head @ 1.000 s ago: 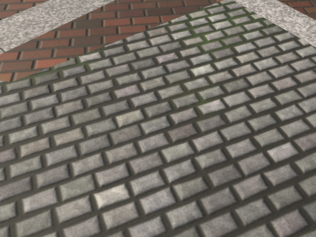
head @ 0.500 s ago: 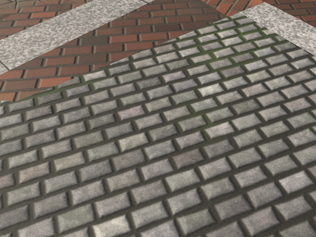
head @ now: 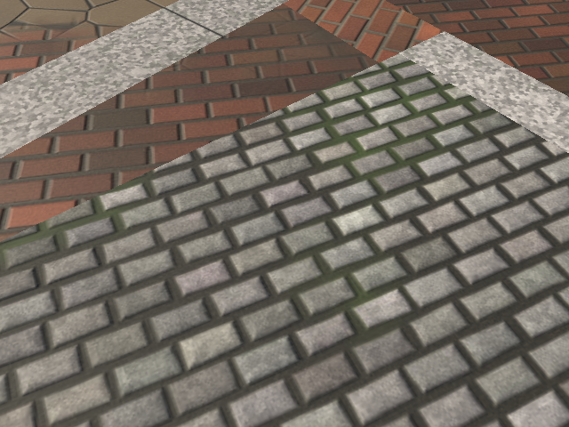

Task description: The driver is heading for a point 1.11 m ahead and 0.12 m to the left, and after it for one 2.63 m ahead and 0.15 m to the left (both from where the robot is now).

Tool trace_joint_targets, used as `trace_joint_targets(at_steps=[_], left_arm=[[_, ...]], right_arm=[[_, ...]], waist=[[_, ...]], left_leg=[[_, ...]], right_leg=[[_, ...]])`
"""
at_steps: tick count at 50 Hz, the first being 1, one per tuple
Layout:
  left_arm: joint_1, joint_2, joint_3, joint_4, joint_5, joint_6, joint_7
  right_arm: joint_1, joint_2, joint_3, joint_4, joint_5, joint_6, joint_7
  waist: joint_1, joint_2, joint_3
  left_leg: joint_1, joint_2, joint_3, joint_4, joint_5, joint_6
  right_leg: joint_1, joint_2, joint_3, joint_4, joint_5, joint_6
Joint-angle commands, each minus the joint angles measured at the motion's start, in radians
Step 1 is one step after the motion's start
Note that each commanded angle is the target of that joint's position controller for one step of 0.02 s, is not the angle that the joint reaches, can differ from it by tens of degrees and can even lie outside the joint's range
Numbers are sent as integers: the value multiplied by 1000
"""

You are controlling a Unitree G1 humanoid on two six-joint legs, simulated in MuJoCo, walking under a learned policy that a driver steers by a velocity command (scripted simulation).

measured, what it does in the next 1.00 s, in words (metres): walks ahead: right foot, then left foot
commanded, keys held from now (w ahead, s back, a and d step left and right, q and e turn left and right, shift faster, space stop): w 1.00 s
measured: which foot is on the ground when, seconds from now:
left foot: down 0.00-0.32, up 0.34-0.84, down 0.86-1.00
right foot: up 0.00-0.28, down 0.30-0.88, up 0.90-1.00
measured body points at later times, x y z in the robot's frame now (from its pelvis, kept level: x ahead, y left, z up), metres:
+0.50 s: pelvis +0.28 -0.08 +0.00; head +0.30 -0.10 +0.45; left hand +0.33 +0.18 -0.13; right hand +0.37 -0.35 -0.14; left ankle +0.29 +0.08 -0.66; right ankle +0.30 -0.16 -0.75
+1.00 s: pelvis +0.55 -0.01 -0.01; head +0.58 +0.00 +0.44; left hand +0.59 +0.25 -0.15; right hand +0.66 -0.28 -0.13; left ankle +0.61 +0.07 -0.74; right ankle +0.47 -0.17 -0.65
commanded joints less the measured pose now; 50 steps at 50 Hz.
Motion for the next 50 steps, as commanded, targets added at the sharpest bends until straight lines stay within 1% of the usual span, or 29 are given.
trace_joint_targets(at_steps=[1,5,8,10,12,13,14,15,16,17,18,19,20,21,23,26,28,32,37,40,41,42,43,44,45,46,47,48,50], left_arm=[[17,45,13,-43,9,-1,3],[-135,30,7,-82,-1,-11,-11],[-218,31,2,-111,-10,-15,-29],[-246,41,2,-131,-13,-22,-43],[-213,63,9,-134,-13,-31,-52],[-150,85,20,-121,-12,-35,-53],[-4,125,44,-76,-10,-37,-49],[205,203,70,-27,-2,-38,-40],[314,302,94,-2,13,-29,-40],[313,214,69,-2,9,-29,-42],[218,159,50,-19,3,-30,-42],[124,123,37,-43,3,-28,-42],[62,97,28,-51,9,-27,-48],[35,67,19,-50,15,-30,-52],[57,70,20,-26,15,-35,-56],[109,109,31,5,15,-35,-42],[140,111,30,19,12,-27,-30],[195,127,32,43,3,-19,-17],[263,134,39,89,-5,-1,-10],[240,152,48,93,-8,12,-4],[219,162,51,89,-7,16,-4],[198,152,47,84,-5,22,-4],[191,125,33,67,5,23,-5],[307,14,0,56,10,5,-17],[301,21,-3,70,-2,-24,-23],[208,114,22,43,-30,-40,-27],[133,129,25,20,-36,-45,-22],[94,122,31,14,-22,-40,-14],[133,82,36,24,-9,-10,-6]], right_arm=[[-35,-140,-23,-58,4,-14,-21],[43,-163,-26,-40,19,-2,-33],[93,-168,-29,-19,25,11,-35],[107,-171,-33,-10,25,21,-37],[92,-185,-40,-10,27,31,-39],[69,-192,-41,-16,26,36,-39],[52,-177,-35,-22,20,41,-38],[43,-138,-17,-47,5,39,-38],[148,-16,18,-61,5,16,-29],[139,-77,6,-44,25,-12,-24],[54,-156,-14,-72,48,-27,-19],[-14,-164,-17,-89,49,-29,-23],[-50,-149,-21,-96,34,-23,-29],[-41,-138,-28,-94,25,-8,-34],[-6,-91,-25,-83,22,19,-36],[-83,-93,-31,-115,13,31,-40],[-162,-87,-32,-141,10,29,-38],[-303,-68,-25,-178,16,21,-27],[-426,-73,-19,-227,27,10,-2],[-398,-100,-28,-233,28,0,12],[-336,-122,-39,-219,27,-3,11],[-199,-156,-61,-176,25,-3,7],[-9,-217,-86,-124,19,-2,-2],[132,-318,-111,-97,1,5,-8],[132,-256,-89,-94,9,7,-5],[48,-200,-71,-105,18,4,-5],[-49,-163,-59,-130,18,4,-6],[-118,-130,-49,-139,10,3,-2],[-153,-93,-38,-131,-3,-3,5]], waist=[[41,70,60],[-16,79,65],[-45,87,87],[-45,92,95],[-14,109,76],[28,120,40],[99,109,-45],[176,40,-198],[142,-219,-327],[152,-210,-376],[132,-148,-228],[103,-65,-149],[74,-11,-83],[40,-22,-57],[16,-35,-35],[18,-10,9],[35,-10,25],[78,-18,57],[107,-21,103],[70,-38,74],[32,-53,33],[-38,-48,-45],[-110,-4,-175],[-86,227,-335],[-86,288,-405],[-74,229,-255],[-45,155,-152],[-12,91,-77],[46,128,-39]], left_leg=[[-85,285,-209,-192,68,167],[2,272,-163,-180,76,128],[95,303,-165,-142,63,124],[160,334,-177,-101,72,115],[196,354,-187,-43,148,99],[193,343,-172,30,292,85],[166,290,-129,201,452,61],[-8,229,-73,496,357,24],[-435,46,-23,886,-109,-52],[-564,51,-179,1049,-406,-39],[-641,113,-187,1091,-346,-19],[-611,170,-156,1055,-251,-13],[-571,203,-142,983,-185,-18],[-511,232,-146,925,-141,-19],[-455,236,-130,877,-102,-32],[-541,243,-124,756,3,-55],[-581,240,-119,636,97,-66],[-539,205,-83,408,240,-65],[-568,185,-81,282,185,-41],[-473,156,-60,241,79,-5],[-363,124,-32,233,56,11],[-175,87,-2,218,61,34],[125,163,-88,252,86,81],[541,428,-534,204,-52,240],[587,494,-814,41,-126,273],[465,459,-683,26,-158,214],[302,424,-536,6,-100,177],[147,383,-431,-32,-26,156],[-9,322,-317,-96,29,135]], right_leg=[[-27,-32,5,-154,164,23],[12,16,-38,-413,278,33],[9,35,-45,-508,240,30],[10,43,-42,-554,173,10],[83,63,-55,-593,93,-18],[185,92,-79,-613,68,-36],[374,126,-105,-631,67,-63],[687,2,33,-604,88,-127],[1061,-233,491,-690,-59,-280],[1084,-270,694,-803,-117,-299],[962,-240,542,-806,-93,-246],[814,-196,390,-824,-9,-213],[681,-153,298,-862,61,-196],[602,-112,223,-897,102,-176],[529,-85,154,-941,178,-186],[538,-81,93,-972,268,-196],[563,-74,65,-981,273,-185],[587,-52,13,-1001,211,-158],[735,-109,18,-952,208,-151],[787,-133,17,-871,350,-129],[782,-122,4,-801,508,-117],[747,-77,-32,-644,646,-95],[585,-21,-70,-393,548,-61],[162,144,-109,28,111,16],[13,195,45,201,-401,11],[-79,130,71,268,-361,-11],[-74,70,36,233,-264,-22],[-28,30,16,166,-185,-20],[92,-12,20,76,-109,-18]])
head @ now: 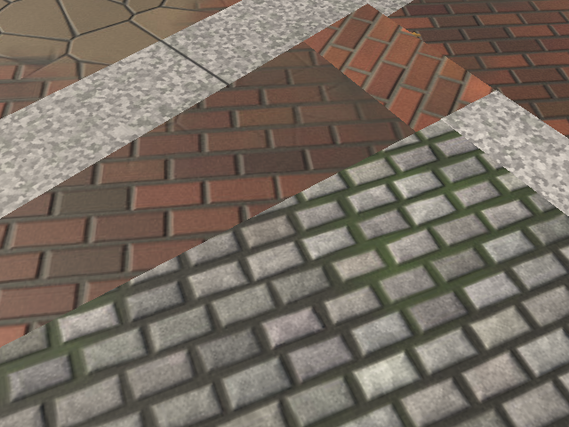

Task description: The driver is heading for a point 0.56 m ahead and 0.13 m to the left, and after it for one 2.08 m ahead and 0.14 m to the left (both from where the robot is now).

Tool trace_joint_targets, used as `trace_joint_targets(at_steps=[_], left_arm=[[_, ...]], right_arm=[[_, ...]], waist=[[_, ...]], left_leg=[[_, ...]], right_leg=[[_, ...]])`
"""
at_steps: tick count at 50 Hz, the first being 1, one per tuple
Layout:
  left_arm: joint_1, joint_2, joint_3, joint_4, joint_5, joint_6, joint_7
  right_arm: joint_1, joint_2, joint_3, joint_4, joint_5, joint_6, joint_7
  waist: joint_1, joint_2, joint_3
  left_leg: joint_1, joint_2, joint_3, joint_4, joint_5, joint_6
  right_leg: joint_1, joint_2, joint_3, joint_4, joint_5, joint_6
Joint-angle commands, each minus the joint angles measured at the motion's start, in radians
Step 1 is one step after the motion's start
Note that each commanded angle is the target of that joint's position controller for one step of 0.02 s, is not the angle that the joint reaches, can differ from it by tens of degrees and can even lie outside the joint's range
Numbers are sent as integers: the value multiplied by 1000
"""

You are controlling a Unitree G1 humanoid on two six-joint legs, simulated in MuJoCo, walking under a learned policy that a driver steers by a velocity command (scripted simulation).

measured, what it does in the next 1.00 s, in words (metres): walks ahead, turning left: right foot, then left foot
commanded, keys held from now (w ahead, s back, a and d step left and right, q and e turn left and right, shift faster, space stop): w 0.34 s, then w+q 0.34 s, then q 0.32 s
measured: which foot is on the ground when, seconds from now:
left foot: down 0.00-0.44, up 0.46-0.92, down 0.94-1.00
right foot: up 0.00-0.40, down 0.42-0.92, up 0.94-1.00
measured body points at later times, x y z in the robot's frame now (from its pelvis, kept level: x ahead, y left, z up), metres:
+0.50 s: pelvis +0.28 -0.06 -0.01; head +0.31 -0.07 +0.44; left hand +0.45 +0.20 -0.11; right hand +0.26 -0.32 -0.16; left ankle +0.11 +0.08 -0.66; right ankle +0.37 -0.15 -0.74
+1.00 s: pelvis +0.50 +0.00 -0.02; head +0.54 +0.02 +0.43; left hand +0.50 +0.29 -0.16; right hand +0.74 -0.21 -0.12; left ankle +0.58 +0.09 -0.74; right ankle +0.39 -0.17 -0.66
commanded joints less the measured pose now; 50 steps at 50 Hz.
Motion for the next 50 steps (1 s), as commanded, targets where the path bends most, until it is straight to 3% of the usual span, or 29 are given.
trace_joint_targets(at_steps=[1,4,6,10,15,18,19,20,21,22,23,24,25,26,27,29,32,34,36,40,42,44,45,46,47,48,49,50], left_arm=[[47,52,23,-48,6,10,11],[-30,57,30,-78,15,23,16],[-105,55,31,-102,20,21,14],[-239,31,21,-138,15,12,-1],[-374,31,10,-187,4,2,-28],[-369,56,14,-203,2,-9,-43],[-317,78,24,-193,3,-13,-43],[-200,108,43,-161,6,-17,-39],[-10,168,69,-108,13,-20,-29],[150,272,95,-82,36,-17,-18],[176,233,80,-70,28,-12,-21],[111,159,57,-81,23,-13,-19],[25,120,44,-99,22,-13,-16],[-49,88,33,-103,25,-16,-19],[-94,59,26,-103,31,-22,-21],[-114,47,26,-88,39,-26,-22],[-93,83,38,-66,44,-31,-8],[-72,95,42,-55,46,-28,4],[-92,106,42,-60,48,-20,16],[-55,147,50,-53,29,8,42],[-50,167,58,-51,13,25,47],[-82,191,69,-64,-5,40,52],[-103,197,73,-73,-12,47,54],[-117,185,69,-82,-14,53,52],[-73,155,57,-94,15,49,44],[4,40,26,-122,77,38,28],[58,66,21,-121,49,23,11],[-50,115,31,-157,-2,19,6]], right_arm=[[21,-79,-12,-25,-8,-16,3],[75,-125,-22,3,-7,-19,-14],[113,-131,-22,17,-4,-13,-27],[170,-139,-20,37,6,-4,-38],[252,-150,-26,82,14,14,-42],[248,-162,-35,92,19,28,-48],[230,-170,-38,88,21,31,-48],[201,-170,-36,81,22,36,-47],[184,-141,-24,64,15,36,-45],[261,-49,4,39,3,24,-39],[305,-12,17,55,21,3,-35],[229,-126,-15,46,50,-9,-34],[153,-141,-21,21,57,-10,-38],[118,-125,-24,17,48,-4,-44],[124,-113,-33,21,39,11,-49],[169,-58,-33,33,39,42,-48],[119,-53,-41,2,33,64,-51],[70,-55,-45,-20,26,64,-45],[16,-49,-42,-45,17,58,-34],[-113,-23,-26,-113,2,59,-3],[-119,-44,-32,-141,5,68,9],[-72,-85,-47,-155,3,72,17],[-1,-114,-61,-146,5,71,19],[113,-162,-86,-119,8,65,13],[169,-255,-113,-118,3,64,-11],[131,-328,-114,-140,-9,69,-27],[139,-310,-98,-184,-17,62,-14],[107,-258,-90,-203,-17,62,-8]], waist=[[21,118,-59],[18,89,-13],[0,79,-1],[-41,87,24],[-83,85,69],[-54,102,57],[-18,115,27],[49,116,-38],[127,90,-165],[130,-98,-345],[121,-253,-462],[123,-158,-327],[98,-111,-207],[66,-48,-125],[31,-60,-80],[-6,-72,-45],[-17,-40,0],[-9,-29,15],[-11,-24,38],[33,-22,37],[27,-41,18],[-11,-66,-22],[-50,-65,-59],[-109,-26,-118],[-119,115,-187],[2,313,-271],[-20,214,-491],[-52,141,-423]], left_leg=[[141,250,-280,-300,75,160],[142,250,-226,-338,158,176],[182,246,-201,-344,188,165],[219,217,-138,-352,173,132],[366,269,-139,-301,174,130],[422,303,-159,-226,285,111],[415,296,-161,-170,408,101],[384,260,-141,-46,552,83],[252,199,-105,173,522,51],[-118,67,-39,571,143,-16],[-315,-25,-146,798,-424,-33],[-398,39,-214,888,-392,-17],[-417,94,-180,880,-303,-6],[-374,133,-166,822,-223,-8],[-322,164,-171,766,-170,-6],[-245,179,-168,731,-122,-7],[-322,180,-182,667,-19,-19],[-376,173,-191,575,74,-28],[-345,156,-147,435,160,-38],[-267,120,-31,250,218,-40],[-258,103,-17,206,147,-23],[-187,59,16,182,35,9],[-106,26,32,142,14,31],[48,-17,38,33,114,61],[275,91,-138,14,512,115],[532,313,-502,111,1031,274],[617,421,-703,46,947,407],[550,378,-664,-49,592,386]], right_leg=[[-144,-95,37,-27,93,-2],[-230,-106,30,-146,203,25],[-286,-104,27,-258,303,39],[-258,-68,-8,-486,458,40],[-285,-39,-22,-625,408,25],[-214,-17,-27,-675,304,-10],[-117,10,-43,-690,273,-23],[55,44,-69,-716,280,-42],[348,5,-30,-684,312,-80],[774,-266,320,-683,263,-195],[884,-392,668,-840,140,-271],[766,-355,566,-868,73,-217],[615,-324,412,-890,95,-173],[462,-283,303,-938,140,-149],[365,-245,212,-978,173,-128],[263,-213,102,-1032,223,-121],[252,-212,-5,-1063,329,-130],[286,-210,-57,-1069,365,-126],[274,-186,-145,-1049,517,-108],[321,-192,-234,-967,701,-94],[400,-219,-236,-903,762,-84],[445,-231,-236,-785,921,-63],[451,-220,-238,-673,971,-46],[423,-171,-257,-490,905,-6],[231,-103,-262,-213,561,65],[-109,84,-191,131,-369,131],[-162,95,51,281,-432,131],[-258,81,69,285,-313,111]])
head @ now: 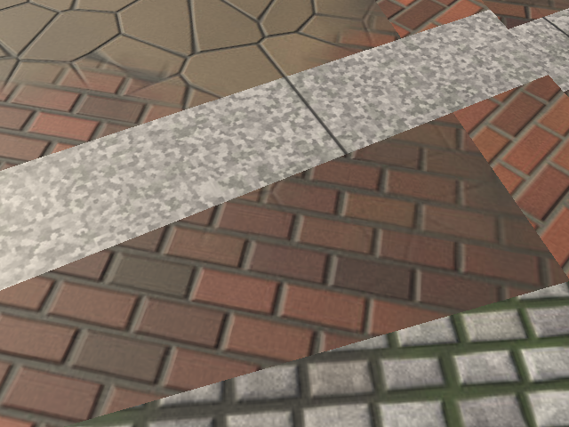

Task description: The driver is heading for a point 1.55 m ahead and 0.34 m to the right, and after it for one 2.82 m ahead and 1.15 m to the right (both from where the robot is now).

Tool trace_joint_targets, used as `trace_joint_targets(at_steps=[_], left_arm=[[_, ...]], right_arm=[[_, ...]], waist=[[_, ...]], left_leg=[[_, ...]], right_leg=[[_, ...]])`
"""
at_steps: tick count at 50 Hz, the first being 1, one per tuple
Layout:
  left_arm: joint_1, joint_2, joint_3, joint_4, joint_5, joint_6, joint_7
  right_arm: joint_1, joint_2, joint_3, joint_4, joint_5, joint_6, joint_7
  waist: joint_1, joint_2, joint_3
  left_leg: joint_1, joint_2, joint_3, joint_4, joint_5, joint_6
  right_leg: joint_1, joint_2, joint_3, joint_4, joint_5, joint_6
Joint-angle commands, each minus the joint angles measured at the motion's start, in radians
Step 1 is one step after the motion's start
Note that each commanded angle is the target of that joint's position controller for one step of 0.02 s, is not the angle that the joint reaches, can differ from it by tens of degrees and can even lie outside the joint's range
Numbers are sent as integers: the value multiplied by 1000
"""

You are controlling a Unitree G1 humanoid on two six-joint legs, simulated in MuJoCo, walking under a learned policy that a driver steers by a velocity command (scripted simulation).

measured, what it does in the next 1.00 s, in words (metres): walks ahead: right foot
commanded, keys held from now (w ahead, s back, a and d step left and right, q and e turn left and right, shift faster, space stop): q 0.22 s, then e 0.16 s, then w+e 0.62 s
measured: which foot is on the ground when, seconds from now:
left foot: down 0.00-1.00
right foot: up 0.00-0.40, down 0.42-0.64, up 0.66-1.00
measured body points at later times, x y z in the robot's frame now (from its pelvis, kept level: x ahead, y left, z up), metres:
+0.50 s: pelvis +0.09 -0.03 +0.01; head +0.10 -0.04 +0.46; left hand +0.13 +0.25 -0.11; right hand +0.29 -0.24 -0.09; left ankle +0.11 +0.07 -0.71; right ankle +0.12 -0.17 -0.72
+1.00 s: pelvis +0.27 -0.08 +0.00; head +0.31 -0.09 +0.45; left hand +0.55 +0.10 -0.07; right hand +0.22 -0.38 -0.12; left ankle +0.11 +0.08 -0.72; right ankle +0.40 -0.22 -0.70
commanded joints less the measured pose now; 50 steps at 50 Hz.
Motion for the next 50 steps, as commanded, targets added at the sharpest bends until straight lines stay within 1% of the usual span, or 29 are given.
trace_joint_targets(at_steps=[1,2,3,5,8,11,15,19,21,22,23,24,25,26,29,30,31,32,33,34,35,36,38,40,44,46,48,49,50], left_arm=[[4,108,12,-104,-27,-22,-7],[-21,118,19,-95,-8,-7,10],[-19,129,26,-97,1,12,19],[-4,110,27,-106,14,26,23],[-16,84,19,-119,14,30,32],[-57,91,19,-138,9,40,35],[-50,81,10,-133,4,39,25],[-7,51,-6,-113,3,22,-2],[12,77,-6,-106,17,18,-14],[11,131,-1,-120,21,19,-11],[23,185,19,-103,5,24,-8],[65,174,24,-98,-2,22,-11],[80,172,21,-94,0,17,-12],[79,171,21,-95,-3,13,-9],[34,154,20,-118,-26,9,-2],[25,141,19,-129,-30,11,-1],[6,112,13,-146,-30,8,-1],[-15,55,0,-173,-33,3,-3],[-27,27,-10,-219,-43,-12,-5],[-48,85,3,-238,-45,-22,-8],[-26,104,13,-224,-46,-23,-13],[-1,87,11,-213,-42,-21,-18],[-17,69,7,-220,-34,-15,-33],[-46,42,-4,-241,-35,-12,-52],[-147,10,-28,-309,-28,-13,-83],[-169,35,-22,-332,-29,-6,-90],[-163,71,-7,-351,-28,1,-93],[-125,94,6,-349,-24,5,-92],[-15,127,28,-324,-23,9,-89]], right_arm=[[112,-182,-45,-71,17,-6,-10],[53,-143,-33,-85,27,0,-19],[24,-122,-25,-94,22,6,-26],[32,-141,-30,-106,0,10,-36],[71,-174,-41,-113,7,13,-52],[62,-173,-40,-133,15,29,-66],[48,-116,-11,-134,-8,38,-71],[56,-54,28,-95,-25,31,-50],[109,-56,34,-67,-23,20,-43],[126,-73,29,-69,-30,13,-44],[124,-73,25,-86,-19,3,-43],[44,-96,18,-98,-10,-10,-44],[-4,-95,12,-115,13,-23,-43],[-17,-77,13,-116,22,-35,-41],[34,-35,12,-102,20,-69,-25],[59,-44,4,-90,21,-73,-25],[122,-70,-8,-71,19,-73,-28],[220,-111,-21,-47,9,-69,-37],[290,-185,-41,-28,7,-62,-35],[298,-164,-38,-20,3,-63,-37],[291,-112,-23,-21,4,-68,-42],[270,-96,-18,-26,7,-71,-43],[217,-88,-11,-26,9,-68,-39],[193,-99,-12,-26,4,-64,-38],[203,-161,-23,-9,12,-60,-43],[220,-191,-30,3,24,-58,-41],[221,-212,-36,10,33,-53,-40],[220,-224,-39,11,36,-49,-43],[214,-230,-40,10,38,-42,-46]], waist=[[-45,23,-323],[-23,-10,-238],[2,15,-202],[19,53,-198],[7,70,-231],[-7,95,-225],[-24,129,-207],[-10,118,-187],[-13,80,-161],[-46,2,-127],[-74,-142,-96],[-18,-187,-52],[-4,-236,1],[-6,-250,23],[-57,-216,-15],[-71,-200,-42],[-95,-162,-87],[-124,-37,-119],[-126,177,-112],[-123,196,-37],[-104,118,-16],[-84,81,-25],[-65,74,-6],[-63,75,-6],[-87,77,-5],[-86,89,-5],[-57,95,-13],[-25,104,-46],[45,95,-109]], left_leg=[[578,326,-518,-244,388,238],[433,279,-452,-273,282,184],[321,244,-407,-288,247,157],[233,202,-366,-300,294,142],[264,193,-374,-285,315,133],[262,175,-417,-297,89,104],[227,176,-382,-297,-26,87],[185,174,-331,-255,-36,65],[150,114,-295,-233,-279,-12],[111,53,-244,-146,-368,-48],[99,-33,-106,-94,-352,-79],[115,-54,-33,19,-296,-104],[88,-45,-15,57,-256,-103],[96,-31,-30,60,-236,-96],[270,-13,-43,-132,-183,-63],[378,8,-57,-185,-123,-60],[492,57,-88,-199,-99,-53],[654,159,-229,-248,-203,-15],[704,342,-507,-376,-359,79],[687,460,-627,-403,-318,151],[692,447,-570,-394,-246,150],[700,412,-484,-403,-202,121],[657,363,-315,-430,-14,71],[576,306,-160,-449,148,46],[454,258,21,-453,196,16],[454,283,49,-443,220,3],[495,308,86,-375,416,-18],[512,310,115,-291,592,-32],[494,292,153,-133,724,-54]], right_leg=[[-437,15,171,288,59,-10],[-401,-19,174,206,125,-10],[-335,-29,174,142,155,-13],[-259,-6,156,57,203,-12],[-274,17,168,-63,243,6],[-290,25,191,-147,296,19],[-208,-12,167,-245,337,24],[15,-8,120,-485,370,-12],[110,-12,129,-623,442,-57],[92,-89,225,-645,425,-103],[39,-112,298,-695,190,-176],[-41,-155,432,-817,-57,-229],[-52,-204,549,-890,-134,-251],[-59,-213,587,-905,-114,-257],[-71,-136,502,-850,22,-215],[-104,-100,466,-814,79,-193],[-154,-61,424,-733,130,-169],[-316,23,318,-541,163,-128],[-468,76,196,-322,148,-103],[-605,15,201,-143,49,-100],[-652,-19,234,-27,82,-106],[-671,-37,237,18,155,-111],[-668,-71,222,14,263,-105],[-598,-72,160,-54,351,-78],[-409,-57,74,-314,540,-61],[-337,-35,39,-376,542,-80],[-279,-1,14,-418,496,-121],[-206,36,-14,-429,465,-146],[-51,82,-41,-465,476,-177]])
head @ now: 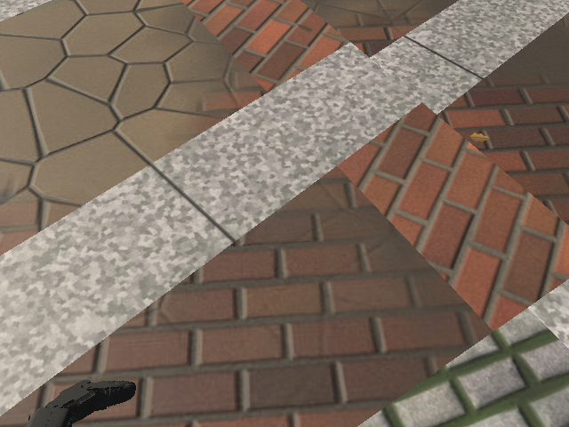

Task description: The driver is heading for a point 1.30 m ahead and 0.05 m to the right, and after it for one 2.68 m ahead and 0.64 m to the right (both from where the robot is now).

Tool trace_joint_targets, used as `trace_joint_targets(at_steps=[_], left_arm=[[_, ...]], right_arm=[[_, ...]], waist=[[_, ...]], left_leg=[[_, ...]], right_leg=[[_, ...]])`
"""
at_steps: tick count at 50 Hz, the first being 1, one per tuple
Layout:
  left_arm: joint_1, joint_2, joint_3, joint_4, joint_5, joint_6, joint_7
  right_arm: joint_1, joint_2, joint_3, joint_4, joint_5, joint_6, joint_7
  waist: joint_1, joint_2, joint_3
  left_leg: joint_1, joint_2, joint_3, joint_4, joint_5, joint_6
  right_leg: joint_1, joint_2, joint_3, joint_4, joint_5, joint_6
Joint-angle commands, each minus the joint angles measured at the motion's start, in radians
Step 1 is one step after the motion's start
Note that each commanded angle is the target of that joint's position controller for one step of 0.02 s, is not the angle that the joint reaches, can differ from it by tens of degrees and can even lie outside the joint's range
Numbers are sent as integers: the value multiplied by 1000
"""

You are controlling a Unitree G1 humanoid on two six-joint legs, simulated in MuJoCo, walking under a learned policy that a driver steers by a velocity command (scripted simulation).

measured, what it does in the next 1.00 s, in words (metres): walks ahead, turning right: right foot, then left foot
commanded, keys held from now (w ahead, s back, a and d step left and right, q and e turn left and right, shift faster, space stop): w+e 0.36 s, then w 0.52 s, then w+q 0.12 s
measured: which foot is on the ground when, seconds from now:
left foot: down 0.00-0.02, up 0.04-0.54, down 0.56-1.00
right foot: up 0.00-0.00, down 0.02-0.58, up 0.60-1.00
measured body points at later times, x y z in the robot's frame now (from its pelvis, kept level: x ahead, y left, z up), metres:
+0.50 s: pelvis +0.28 -0.04 +0.02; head +0.31 -0.07 +0.46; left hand +0.39 +0.23 -0.09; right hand +0.45 -0.33 -0.06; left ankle +0.48 +0.05 -0.69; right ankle +0.15 -0.11 -0.72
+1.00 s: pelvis +0.56 -0.12 +0.02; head +0.59 -0.13 +0.46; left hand +0.86 +0.01 -0.05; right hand +0.45 -0.38 -0.11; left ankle +0.48 +0.04 -0.72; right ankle +0.67 -0.30 -0.70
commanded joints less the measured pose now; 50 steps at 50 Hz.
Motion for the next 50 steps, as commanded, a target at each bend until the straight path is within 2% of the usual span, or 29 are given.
trace_joint_targets(at_steps=[1,2,3,4,5,6,7,8,10,14,19,22,25,26,27,28,29,30,31,32,33,34,36,38,40,43,45,47,50], left_arm=[[275,179,87,-4,0,8,14],[415,266,114,20,-6,20,39],[361,342,106,-14,-1,6,34],[374,250,86,-23,0,-6,25],[333,214,73,-11,8,-17,24],[266,188,62,-23,9,-24,24],[197,162,54,-37,20,-25,24],[162,153,50,-55,35,-28,26],[146,140,48,-54,27,-38,30],[224,158,54,-15,17,-40,55],[310,168,57,31,0,-26,72],[363,152,52,62,0,-19,75],[377,158,54,80,6,-5,78],[368,161,55,80,7,-1,77],[349,148,49,75,7,0,75],[319,119,34,53,16,-3,73],[435,61,14,49,5,-15,71],[460,73,7,55,1,-27,71],[360,151,27,43,-11,-31,68],[268,155,26,19,-8,-33,67],[211,141,25,2,9,-37,63],[207,128,28,1,19,-36,61],[247,87,21,14,14,-30,57],[218,62,10,3,20,-27,58],[158,47,1,-12,27,-34,57],[49,28,-8,-31,21,-45,46],[-19,34,-6,-51,13,-50,37],[-62,49,1,-73,9,-57,27],[-10,88,21,-67,10,-69,22]], right_arm=[[-58,-180,-35,-71,2,-6,-12],[-37,-107,-8,-95,-36,-11,-11],[44,-11,27,-154,-39,-41,2],[-101,-128,4,-164,5,-66,11],[-155,-144,0,-185,26,-76,14],[-158,-133,5,-178,5,-80,4],[-147,-133,-1,-166,-20,-74,-6],[-118,-136,-5,-166,-23,-61,-6],[-101,-121,-5,-158,-33,-38,-7],[-241,-80,8,-197,-47,-27,-11],[-412,-50,24,-235,-30,-49,15],[-466,-60,26,-251,-24,-65,38],[-451,-83,17,-256,-21,-73,45],[-408,-95,10,-249,-21,-76,42],[-308,-121,-5,-225,-26,-80,36],[-149,-165,-20,-206,-40,-83,29],[10,-251,-47,-173,-52,-74,23],[63,-190,-36,-136,-19,-64,34],[15,-127,-16,-143,-2,-56,31],[-50,-104,-6,-156,-11,-45,26],[-97,-84,4,-155,-20,-38,25],[-123,-67,12,-157,-30,-40,26],[-138,-64,15,-151,-28,-44,29],[-130,-93,8,-135,-18,-49,27],[-119,-118,1,-121,-14,-45,22],[-77,-136,-1,-95,-3,-35,18],[-21,-145,-2,-71,4,-27,19],[11,-149,-2,-55,9,-15,17],[7,-173,-11,-48,10,4,8]], waist=[[230,103,-149],[265,-76,-233],[147,-256,-397],[233,-103,-370],[213,-95,-215],[166,-9,-141],[117,7,-94],[78,-40,-91],[58,-40,-83],[99,-15,-31],[168,-47,-13],[196,-53,-3],[181,-90,-5],[155,-108,-19],[99,-106,-79],[18,-79,-220],[12,148,-398],[8,298,-418],[-9,188,-254],[4,106,-143],[31,67,-51],[62,79,-23],[96,114,-23],[101,113,-13],[86,96,-10],[44,90,3],[15,90,14],[14,93,26],[71,113,0]], left_leg=[[-237,157,8,390,996,116],[-504,101,16,752,481,65],[-811,-85,-173,1048,-184,30],[-913,-50,-301,1121,-113,49],[-973,-13,-276,1086,-12,72],[-919,31,-275,1008,74,80],[-839,61,-277,931,129,80],[-768,78,-290,902,160,78],[-727,77,-276,839,187,57],[-787,44,-264,609,386,14],[-714,-23,-252,299,569,16],[-702,-35,-250,220,560,39],[-656,-55,-232,174,420,77],[-593,-70,-212,152,376,99],[-441,-78,-196,115,398,134],[-167,33,-293,175,448,206],[253,250,-657,182,342,369],[322,343,-930,50,155,413],[205,314,-856,16,19,365],[64,274,-729,-8,41,329],[-72,228,-641,-47,122,317],[-154,195,-584,-75,203,305],[-234,156,-503,-116,309,307],[-266,153,-434,-144,424,320],[-273,136,-367,-157,490,310],[-281,100,-286,-154,498,274],[-257,116,-299,-141,480,267],[-204,144,-336,-106,476,257],[-152,169,-376,-9,553,226]], right_leg=[[537,133,-73,-40,3,-89],[815,-50,212,-59,-25,-157],[1010,-281,846,-274,-341,-339],[977,-278,878,-387,-447,-296],[853,-253,738,-394,-391,-254],[690,-211,624,-390,-268,-228],[549,-164,523,-395,-157,-204],[457,-143,487,-414,-89,-209],[379,-114,421,-442,7,-222],[354,-71,342,-450,93,-203],[398,-47,333,-417,37,-153],[487,-82,372,-357,64,-152],[581,-120,423,-294,184,-137],[596,-116,423,-255,293,-126],[591,-74,390,-156,449,-103],[481,-29,345,58,432,-69],[124,111,230,432,126,18],[-69,155,228,609,-435,42],[-165,94,247,680,-393,39],[-173,47,199,666,-313,38],[-163,13,166,592,-254,39],[-118,-21,157,532,-212,40],[-51,-41,132,465,-185,51],[-58,-55,107,373,-145,69],[-46,-60,91,242,-31,79],[26,-30,59,31,152,79],[58,-10,54,-42,200,76],[61,4,67,-99,170,64],[174,30,64,-169,77,32]])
